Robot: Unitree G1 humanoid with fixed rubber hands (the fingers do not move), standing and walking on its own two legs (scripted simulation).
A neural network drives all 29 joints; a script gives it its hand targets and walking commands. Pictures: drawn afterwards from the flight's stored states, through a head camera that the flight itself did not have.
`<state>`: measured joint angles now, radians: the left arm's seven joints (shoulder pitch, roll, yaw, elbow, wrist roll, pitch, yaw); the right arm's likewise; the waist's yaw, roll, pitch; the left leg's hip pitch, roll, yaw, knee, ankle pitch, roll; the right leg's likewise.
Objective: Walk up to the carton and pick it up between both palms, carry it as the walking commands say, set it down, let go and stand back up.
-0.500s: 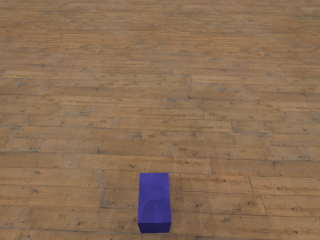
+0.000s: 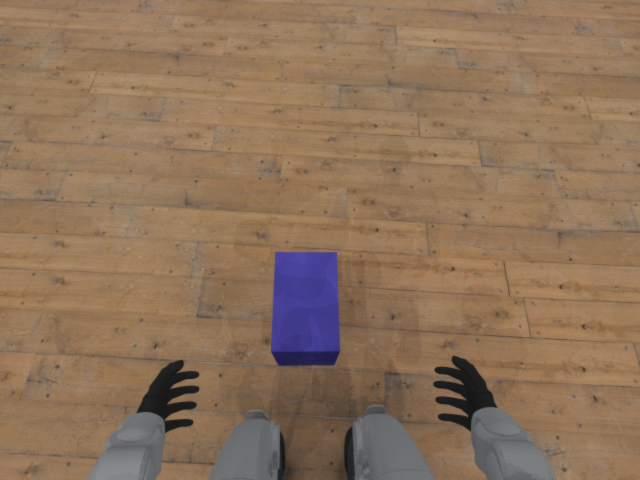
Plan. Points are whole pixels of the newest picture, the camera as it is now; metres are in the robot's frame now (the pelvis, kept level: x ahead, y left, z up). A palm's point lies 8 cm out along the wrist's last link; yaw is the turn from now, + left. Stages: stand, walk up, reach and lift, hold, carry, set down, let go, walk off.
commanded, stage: reach and lift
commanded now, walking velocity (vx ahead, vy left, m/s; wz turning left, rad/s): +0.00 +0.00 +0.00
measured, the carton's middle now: (306, 311) +0.47 +0.01 -0.60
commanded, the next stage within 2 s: none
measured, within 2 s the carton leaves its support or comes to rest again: neither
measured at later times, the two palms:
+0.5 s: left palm (196, 316) +0.35 +0.18 -0.14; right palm (434, 320) +0.33 -0.18 -0.13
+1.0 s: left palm (215, 247) +0.47 +0.16 -0.16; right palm (414, 257) +0.44 -0.18 -0.17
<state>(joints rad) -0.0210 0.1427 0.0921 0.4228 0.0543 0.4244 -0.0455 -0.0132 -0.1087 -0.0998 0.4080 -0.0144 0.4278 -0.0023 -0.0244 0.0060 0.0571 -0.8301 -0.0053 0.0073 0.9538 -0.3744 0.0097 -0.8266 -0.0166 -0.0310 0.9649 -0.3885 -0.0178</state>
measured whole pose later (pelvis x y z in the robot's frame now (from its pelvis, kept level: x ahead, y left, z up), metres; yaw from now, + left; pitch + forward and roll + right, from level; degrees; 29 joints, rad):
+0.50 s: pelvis -0.06 +0.01 -0.03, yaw -1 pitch +20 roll +0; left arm -0.76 0.15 0.18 0.77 0.02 0.38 0.06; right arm -0.71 -0.12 -0.19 0.71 0.03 0.37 -0.12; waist -0.02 0.00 0.16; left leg -1.11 -0.02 0.01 1.08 -0.32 0.02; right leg -1.11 0.00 0.00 1.07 -0.32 0.00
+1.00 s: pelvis -0.02 +0.01 -0.05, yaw -1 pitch +43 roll +0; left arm -1.01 0.16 0.29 0.85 0.02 0.07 0.05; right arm -0.93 -0.11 -0.28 0.76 0.00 0.07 -0.12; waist -0.01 0.01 -0.03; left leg -1.47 -0.03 -0.01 1.03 -0.31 0.01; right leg -1.48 0.03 0.04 1.04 -0.31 0.02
